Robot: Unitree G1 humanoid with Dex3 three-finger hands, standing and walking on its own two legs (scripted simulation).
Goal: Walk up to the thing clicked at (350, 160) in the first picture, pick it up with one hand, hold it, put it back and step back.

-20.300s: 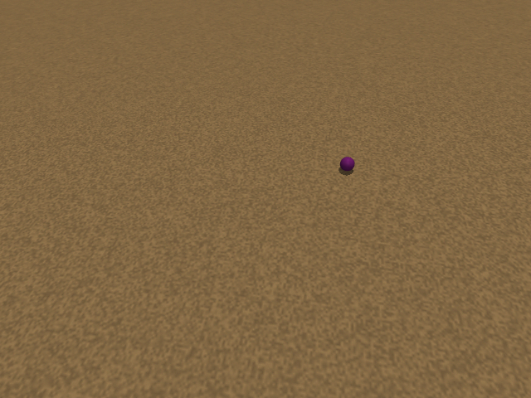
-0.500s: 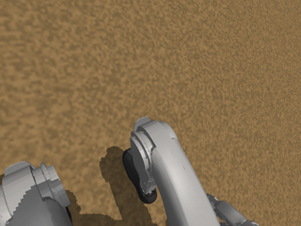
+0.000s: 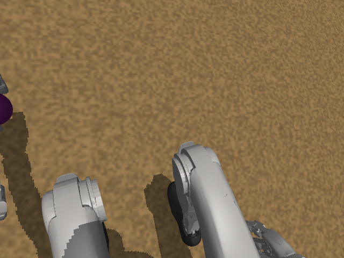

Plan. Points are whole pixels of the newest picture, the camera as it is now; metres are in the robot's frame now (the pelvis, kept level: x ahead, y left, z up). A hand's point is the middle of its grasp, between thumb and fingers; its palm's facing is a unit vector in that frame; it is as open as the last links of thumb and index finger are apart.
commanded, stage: settle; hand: left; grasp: from above
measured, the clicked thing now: out of the picture +0.48 +0.33 -0.20
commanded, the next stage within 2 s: lift in 0.24 s
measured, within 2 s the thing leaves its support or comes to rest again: neither
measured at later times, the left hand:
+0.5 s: hand out of the picture +0.47 +0.32 -0.12, palm faces -0.44 -0.09 -0.89, open 9.9 cm
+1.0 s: hand out of the picture +0.40 +0.33 +0.01, palm faces -0.44 -0.12 -0.89, open 10.0 cm
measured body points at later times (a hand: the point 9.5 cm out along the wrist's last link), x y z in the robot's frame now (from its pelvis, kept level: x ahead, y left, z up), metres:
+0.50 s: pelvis -0.01 +0.00 +0.02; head +0.23 +0.08 +0.40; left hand +0.49 +0.32 -0.07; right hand +0.04 -0.28 -0.06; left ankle +0.07 +0.13 -0.29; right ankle +0.12 -0.14 -0.29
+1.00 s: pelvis -0.01 +0.00 +0.12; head +0.19 +0.07 +0.52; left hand +0.42 +0.33 +0.06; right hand +0.12 -0.26 +0.00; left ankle +0.07 +0.13 -0.29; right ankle +0.12 -0.14 -0.29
